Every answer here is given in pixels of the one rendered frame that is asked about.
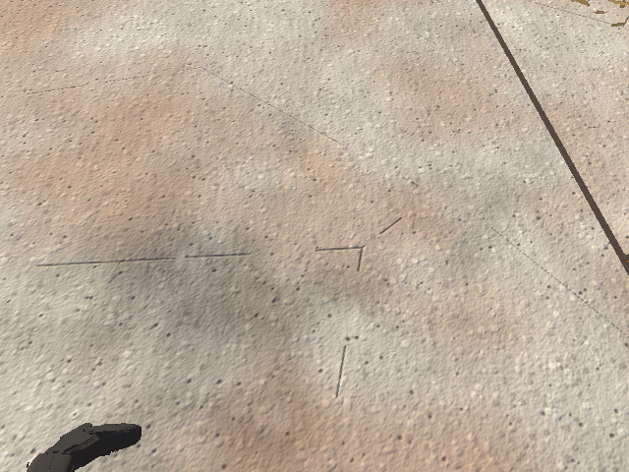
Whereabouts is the robot left hand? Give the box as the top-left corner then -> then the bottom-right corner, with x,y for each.
27,423 -> 142,472

